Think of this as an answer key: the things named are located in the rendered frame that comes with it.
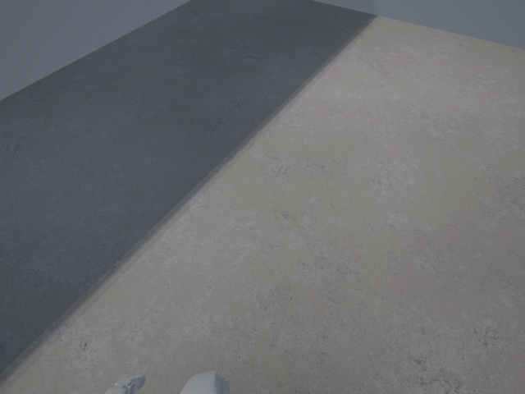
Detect left robot hand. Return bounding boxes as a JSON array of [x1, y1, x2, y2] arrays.
[[104, 374, 145, 394]]

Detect left robot thigh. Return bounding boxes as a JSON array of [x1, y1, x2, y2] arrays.
[[180, 372, 230, 394]]

